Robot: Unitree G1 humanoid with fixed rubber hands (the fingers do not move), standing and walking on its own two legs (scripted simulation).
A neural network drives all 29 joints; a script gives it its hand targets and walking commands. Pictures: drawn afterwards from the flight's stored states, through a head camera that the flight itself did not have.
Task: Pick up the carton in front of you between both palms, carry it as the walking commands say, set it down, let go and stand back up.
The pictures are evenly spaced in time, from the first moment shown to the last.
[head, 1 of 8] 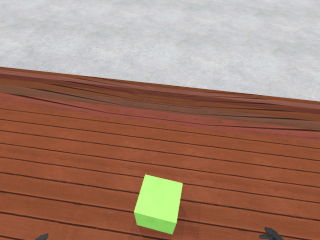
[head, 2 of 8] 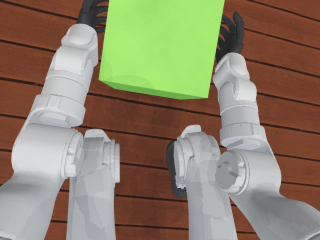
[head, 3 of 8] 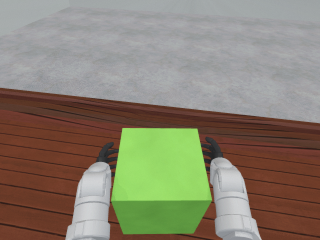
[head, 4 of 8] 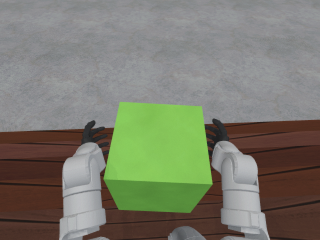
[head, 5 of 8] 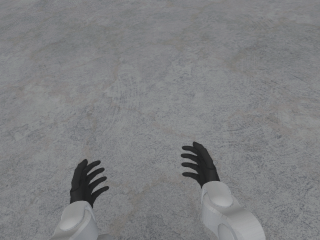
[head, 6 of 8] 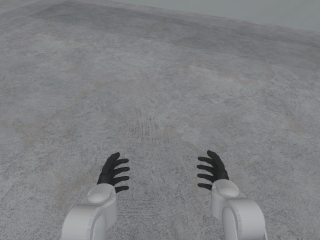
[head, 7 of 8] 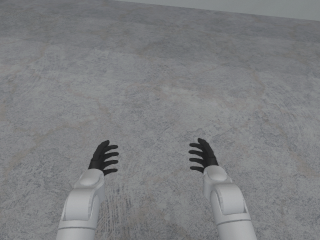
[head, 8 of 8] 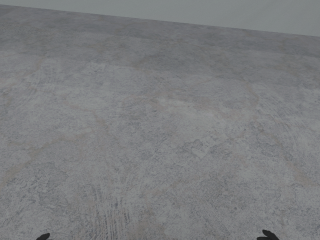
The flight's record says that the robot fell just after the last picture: no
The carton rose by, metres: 0.67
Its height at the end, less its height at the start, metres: -1.19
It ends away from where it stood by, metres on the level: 3.40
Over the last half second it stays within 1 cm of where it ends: yes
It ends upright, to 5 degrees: no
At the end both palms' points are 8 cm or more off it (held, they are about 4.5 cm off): yes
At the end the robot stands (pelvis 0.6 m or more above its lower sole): yes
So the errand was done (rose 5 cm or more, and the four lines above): no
